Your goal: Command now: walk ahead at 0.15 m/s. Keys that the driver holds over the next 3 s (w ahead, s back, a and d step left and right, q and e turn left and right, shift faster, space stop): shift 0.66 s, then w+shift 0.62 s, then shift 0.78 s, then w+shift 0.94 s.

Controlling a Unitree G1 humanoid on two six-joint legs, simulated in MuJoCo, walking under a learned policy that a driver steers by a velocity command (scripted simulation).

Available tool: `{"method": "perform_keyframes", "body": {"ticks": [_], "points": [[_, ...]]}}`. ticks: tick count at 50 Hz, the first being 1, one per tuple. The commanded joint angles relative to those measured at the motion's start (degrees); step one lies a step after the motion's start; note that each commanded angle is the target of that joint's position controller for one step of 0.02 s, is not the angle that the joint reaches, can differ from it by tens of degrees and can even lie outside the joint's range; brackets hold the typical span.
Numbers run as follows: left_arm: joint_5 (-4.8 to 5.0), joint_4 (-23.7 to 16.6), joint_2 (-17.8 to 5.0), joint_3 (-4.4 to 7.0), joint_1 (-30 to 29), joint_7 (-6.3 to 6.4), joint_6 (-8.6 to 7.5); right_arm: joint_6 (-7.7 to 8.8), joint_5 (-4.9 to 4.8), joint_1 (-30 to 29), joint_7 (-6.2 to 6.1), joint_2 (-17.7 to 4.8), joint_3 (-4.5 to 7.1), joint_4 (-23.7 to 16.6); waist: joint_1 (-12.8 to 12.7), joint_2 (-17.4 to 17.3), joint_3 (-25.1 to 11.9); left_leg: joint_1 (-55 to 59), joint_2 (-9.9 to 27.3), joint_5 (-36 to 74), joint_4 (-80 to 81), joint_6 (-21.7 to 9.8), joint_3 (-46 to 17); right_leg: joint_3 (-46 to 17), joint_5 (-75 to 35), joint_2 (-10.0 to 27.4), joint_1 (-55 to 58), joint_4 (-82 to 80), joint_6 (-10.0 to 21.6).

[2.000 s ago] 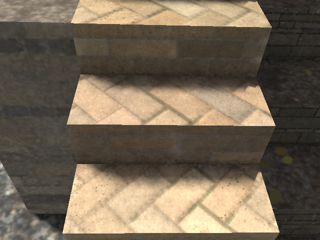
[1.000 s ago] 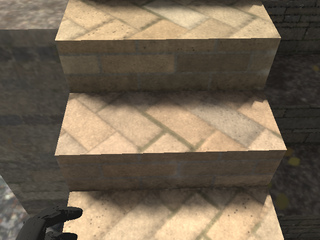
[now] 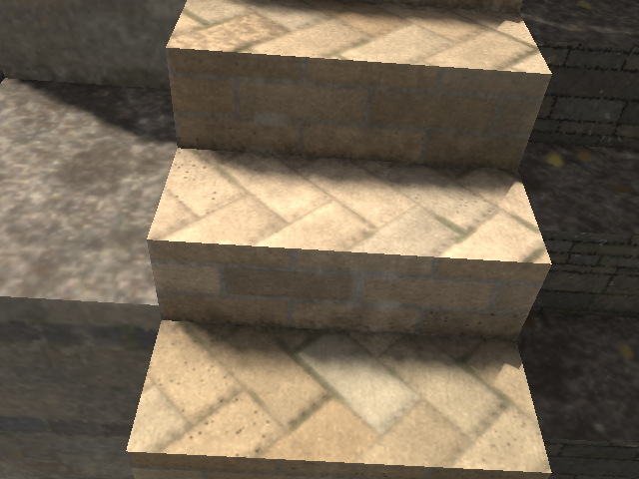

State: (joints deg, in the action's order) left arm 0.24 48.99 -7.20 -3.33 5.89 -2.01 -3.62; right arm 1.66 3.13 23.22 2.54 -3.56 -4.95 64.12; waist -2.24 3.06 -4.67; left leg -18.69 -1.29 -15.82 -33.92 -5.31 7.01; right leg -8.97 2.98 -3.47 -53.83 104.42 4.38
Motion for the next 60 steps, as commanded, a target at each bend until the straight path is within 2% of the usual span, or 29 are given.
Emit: {"method": "perform_keyframes", "body": {"ticks": [1,2,5,8,10,11,12,13,15,18,28,29,33,35,37,41,44,45,47,48,49,50,51,54,56,57,58,59,60], "points": [[0.15,5.00,-2.33,0.56,8.43,1.84,2.06,2.58,0.45,-12.24,0.00,-0.57,-0.76,-6.65,-4.53,-6.11,0.04,-9.45,8.16,24.58,13.62,-3.03,-3.44,6.63,-3.02,2.55,14.32,-9.99,-2.64],[-0.50,4.66,-1.32,-0.14,5.90,1.59,2.08,2.41,-0.09,-13.73,-0.33,-1.02,-0.65,-6.61,-4.49,-7.58,-0.37,-8.77,7.36,29.03,14.85,-1.69,-2.43,8.04,-3.41,4.04,18.48,-19.93,-2.92],[0.49,9.92,0.73,-0.56,9.48,1.35,4.22,0.96,-0.72,-15.68,-1.78,-3.15,-0.46,-6.77,-4.01,-13.20,-3.42,1.68,8.34,43.77,15.22,-0.11,-2.88,9.99,1.05,5.47,26.44,-37.65,-4.33],[0.94,9.72,3.64,-1.63,2.36,1.56,6.19,-0.85,-2.33,-5.14,-2.64,-2.98,0.18,-3.99,2.30,-13.48,2.97,10.78,11.32,36.15,14.50,-2.46,-10.28,12.02,11.55,5.28,27.89,-70.62,-3.87],[0.92,11.56,0.43,-0.89,5.29,1.59,6.36,-1.45,-3.39,-1.76,-2.59,-5.60,1.08,-4.13,3.92,-10.79,4.28,16.16,12.67,32.89,13.43,-1.49,-15.57,7.86,6.13,7.34,31.60,-83.86,-3.93],[-0.69,12.67,-0.85,-0.87,7.10,1.56,6.22,-1.12,-3.38,-1.43,-1.79,-6.66,1.67,-4.31,4.91,-7.76,3.23,14.79,10.94,33.36,11.84,-1.82,-14.69,6.16,-4.52,9.46,36.26,-81.05,-3.54],[-0.35,12.40,-3.60,-0.38,5.51,1.45,6.19,-0.05,-3.70,2.13,-0.70,-6.72,2.71,-2.98,7.47,-2.03,2.39,11.22,8.19,33.36,11.73,-2.21,-12.46,6.43,-13.81,9.37,41.17,-78.15,-2.05],[0.45,12.26,-4.23,-0.25,4.06,1.31,6.27,0.35,-3.86,2.77,-0.29,-6.28,2.82,-0.75,7.45,-1.22,0.66,10.33,6.62,33.83,13.03,-1.49,-10.41,7.83,-11.41,7.98,41.66,-75.39,-0.41],[0.06,14.24,-2.09,-0.37,7.15,0.39,5.52,-0.57,-3.92,-4.72,-0.42,-5.99,2.27,-1.03,3.14,-0.11,0.81,10.72,5.31,24.62,11.47,-2.33,-6.99,7.50,-4.86,7.76,39.28,-78.03,0.83],[0.35,14.65,-3.61,-0.25,4.82,0.46,4.29,-1.60,-2.64,-5.52,-0.42,-6.75,2.24,-0.22,3.59,0.82,0.70,8.34,5.14,18.30,11.48,-1.99,-5.80,7.68,-7.10,8.08,41.49,-77.89,2.01],[-0.06,17.20,-3.52,-0.48,5.55,0.74,4.25,-2.53,-2.98,-7.31,-1.36,-6.18,1.31,2.45,2.54,-1.34,4.37,4.56,5.04,5.86,10.52,-1.02,-5.40,6.62,1.36,7.92,39.87,-80.24,2.30],[-0.20,17.10,-2.74,-1.11,6.99,1.22,3.04,-3.44,-3.58,-11.36,-2.33,-11.85,3.21,0.17,2.05,-5.71,4.24,6.31,3.85,3.17,9.88,-0.91,-6.24,5.42,6.32,8.79,38.22,-82.52,2.44],[-0.22,17.22,-4.76,-0.97,5.43,2.51,2.07,-3.94,-3.55,-9.17,-2.92,-9.40,3.71,0.42,4.09,-1.14,7.11,7.21,3.85,0.14,10.40,0.60,-6.79,4.16,14.48,8.78,34.66,-86.20,2.70],[0.82,18.00,-10.95,1.31,8.23,2.82,2.20,-3.45,-3.53,-7.77,-2.57,-12.26,4.65,0.21,4.02,2.50,6.56,4.02,1.52,-9.23,6.33,-1.22,-4.33,-0.76,32.81,11.24,34.77,-90.41,6.10],[0.54,16.27,-12.67,2.43,7.30,2.99,2.21,-2.32,-3.23,-8.35,-2.22,-13.04,4.93,-0.44,4.17,2.82,8.44,-0.46,1.32,-12.29,3.91,-2.53,-4.25,-5.33,41.80,13.86,33.23,-92.48,8.43],[0.71,9.85,-9.28,2.26,-2.07,2.19,0.78,0.22,-1.91,-8.41,-2.50,-10.91,3.35,-2.01,6.17,-0.99,7.90,4.61,5.89,-9.43,8.99,-6.02,-9.43,0.54,29.31,9.64,22.83,-85.02,7.02],[0.46,8.18,-3.97,0.33,-2.77,0.94,-2.58,1.02,-2.69,-3.75,-3.48,-19.07,5.21,-3.01,5.89,-16.26,2.56,15.63,16.42,-22.06,19.78,-12.02,-28.29,13.31,16.25,3.07,11.58,-62.91,2.94],[0.39,8.71,-4.16,-0.03,-1.70,0.47,-3.47,0.93,-2.83,-2.99,-3.65,-19.62,5.65,-3.36,5.46,-15.96,0.43,16.75,19.52,-24.65,21.78,-13.43,-33.10,14.54,15.82,3.34,10.72,-55.27,2.19],[0.35,6.46,-5.92,-0.04,-5.08,-1.18,-3.69,1.29,-1.82,-4.32,-3.61,-17.31,4.70,-4.23,4.23,-12.62,2.34,15.00,23.94,-19.00,23.59,-13.50,-36.31,11.04,20.21,5.86,1.91,-27.78,-0.22],[0.59,4.62,-4.05,-0.64,-6.35,-1.10,-3.99,1.50,-2.62,-4.54,-4.13,-18.78,4.83,-4.75,3.94,-11.39,2.87,16.13,25.61,-15.36,22.61,-13.10,-35.85,7.30,24.11,7.35,-5.98,-11.27,-1.46],[1.33,1.90,-3.34,-0.84,-4.76,-1.16,-4.70,2.50,-4.06,-6.00,-3.43,-17.60,4.59,-6.37,2.90,-12.88,4.67,15.11,24.43,-14.38,19.21,-11.12,-31.17,3.74,28.54,9.30,-9.24,-2.93,-2.04],[1.32,-0.31,-2.79,-1.33,-6.09,-1.53,-5.03,2.87,-4.17,-4.89,-2.41,-14.48,3.59,-5.76,2.71,-7.93,3.99,16.36,22.37,-10.36,17.66,-9.06,-27.27,3.32,26.32,8.84,-12.74,-0.15,-1.26],[0.97,-2.73,-2.86,-1.67,-6.76,-2.12,-5.58,2.93,-4.35,-3.28,-1.66,-14.36,3.85,-5.26,1.88,-1.20,3.66,17.39,20.11,-9.12,18.58,-6.74,-22.30,4.85,23.45,10.36,-10.30,-13.07,-0.74],[0.48,-4.17,-1.65,-2.90,-6.46,-2.10,-5.22,3.36,-3.49,-4.69,-0.81,-17.73,4.56,-5.51,0.84,-4.17,3.67,12.52,19.97,-5.06,23.29,-7.12,-18.59,9.10,20.93,12.19,-2.63,-16.91,-0.74],[-1.47,-10.71,-3.43,-3.94,-14.68,-2.08,-5.82,2.77,-5.49,-8.77,-0.66,-19.21,5.07,-6.01,-0.07,-5.85,7.03,5.33,14.87,19.79,25.89,-6.60,-10.60,16.31,30.88,10.00,9.77,-39.53,0.51],[-1.82,-9.20,-10.17,-1.06,-5.90,-2.37,-7.47,1.92,-4.13,-10.77,-0.63,-18.82,4.60,-6.66,-5.30,0.17,1.65,10.39,7.62,52.71,10.75,-3.13,-4.34,16.63,21.48,7.24,26.94,-57.60,1.52],[-1.34,-7.11,-12.37,0.10,2.40,-2.42,-7.80,1.29,-3.12,-9.92,-0.56,-24.21,6.04,-7.05,-8.57,-3.50,-7.23,16.92,7.24,68.61,-1.51,-3.54,-5.14,18.97,5.26,6.08,41.26,-78.58,1.66],[-1.18,-2.67,-10.91,1.17,9.50,-1.74,-5.90,0.50,-3.33,-11.12,-1.41,-29.91,8.06,-9.19,-9.60,-9.06,-7.88,22.28,9.55,64.25,-12.45,-5.77,-7.47,16.40,-0.37,6.21,45.87,-97.72,2.52],[-1.21,1.75,-13.50,1.97,13.46,-1.83,-4.47,1.25,-2.15,-15.36,-0.60,-26.19,7.23,-13.53,-7.75,-1.25,-2.69,11.40,5.78,40.30,-29.36,-4.85,-7.29,11.83,-14.99,11.11,52.36,-102.02,1.71]]}}
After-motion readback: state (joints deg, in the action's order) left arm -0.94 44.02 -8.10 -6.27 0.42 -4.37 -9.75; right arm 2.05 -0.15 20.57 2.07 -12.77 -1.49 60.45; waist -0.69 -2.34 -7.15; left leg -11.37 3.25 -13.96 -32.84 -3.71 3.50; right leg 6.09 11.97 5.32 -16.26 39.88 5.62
